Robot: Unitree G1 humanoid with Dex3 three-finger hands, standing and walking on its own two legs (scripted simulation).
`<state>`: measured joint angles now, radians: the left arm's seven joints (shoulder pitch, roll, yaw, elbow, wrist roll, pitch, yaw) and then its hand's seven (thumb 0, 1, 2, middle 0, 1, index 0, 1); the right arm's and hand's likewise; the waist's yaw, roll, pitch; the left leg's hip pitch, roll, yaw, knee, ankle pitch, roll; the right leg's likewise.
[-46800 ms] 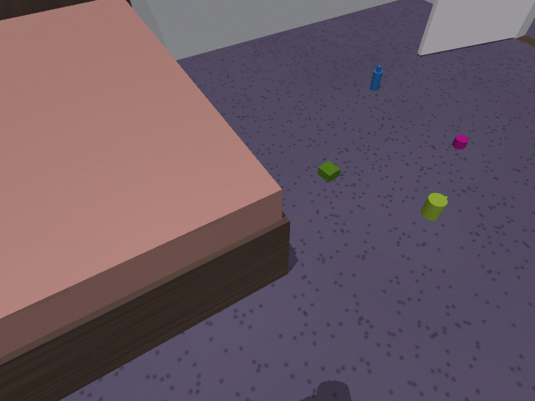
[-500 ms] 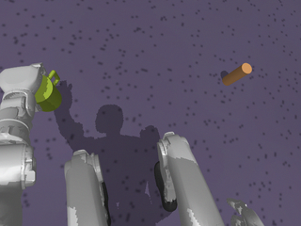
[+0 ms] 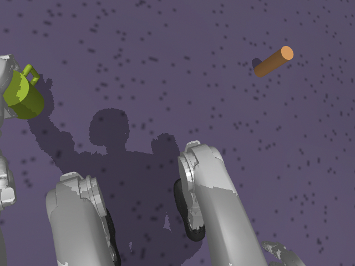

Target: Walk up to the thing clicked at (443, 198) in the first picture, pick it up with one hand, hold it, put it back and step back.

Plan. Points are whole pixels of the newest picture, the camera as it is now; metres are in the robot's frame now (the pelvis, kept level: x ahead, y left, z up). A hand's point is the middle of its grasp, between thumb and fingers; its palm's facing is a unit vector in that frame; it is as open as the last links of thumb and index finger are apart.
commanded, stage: crouch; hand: left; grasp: from above
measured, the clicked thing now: (21, 90) +0.53 +0.26 -0.22
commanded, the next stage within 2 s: lower in 0.26 s
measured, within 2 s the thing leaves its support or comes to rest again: rests again in 1.06 s
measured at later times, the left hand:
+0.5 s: hand (7, 93) +0.52 +0.28 -0.20, palm faces -0.47 -0.04 -0.88, open 10.8 cm
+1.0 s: hand (19, 99) +0.52 +0.28 -0.26, palm faces -0.46 -0.05 -0.89, open 10.7 cm
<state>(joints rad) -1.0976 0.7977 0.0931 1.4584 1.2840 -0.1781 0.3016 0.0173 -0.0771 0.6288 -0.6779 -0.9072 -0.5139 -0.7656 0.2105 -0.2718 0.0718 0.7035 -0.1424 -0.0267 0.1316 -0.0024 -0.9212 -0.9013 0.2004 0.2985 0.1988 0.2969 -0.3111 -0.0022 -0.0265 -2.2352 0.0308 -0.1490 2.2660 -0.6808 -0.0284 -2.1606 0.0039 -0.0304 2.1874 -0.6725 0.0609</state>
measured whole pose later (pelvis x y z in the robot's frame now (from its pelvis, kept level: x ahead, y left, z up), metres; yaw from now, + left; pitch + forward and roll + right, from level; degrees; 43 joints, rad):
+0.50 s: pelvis +0.00 +0.00 -0.03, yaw -2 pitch +36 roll -9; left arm -1.16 0.87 0.07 1.53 1.28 -0.15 0.31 0.02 -0.08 0.60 -0.71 -0.87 -0.54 -0.74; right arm 0.19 -0.29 0.15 0.68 -0.15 -0.03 0.14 0.00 -0.92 -0.90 0.20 0.30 0.20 0.30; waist -0.35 -0.01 0.01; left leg -2.33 0.02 -0.18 2.38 -0.68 -0.02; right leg -2.24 0.02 -0.04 2.28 -0.67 0.07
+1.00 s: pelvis +0.00 +0.01 -0.05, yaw -4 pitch +34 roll -12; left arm -1.17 0.95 0.09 1.57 1.31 -0.16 0.38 0.02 -0.03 0.54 -0.75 -0.82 -0.56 -0.66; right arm 0.16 -0.31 0.20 0.64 -0.18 -0.06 0.14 0.00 -0.91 -0.89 0.20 0.30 0.20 0.30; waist -0.38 -0.06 0.09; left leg -2.38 0.02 -0.22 2.46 -0.69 -0.02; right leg -2.27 0.03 -0.07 2.33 -0.67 0.07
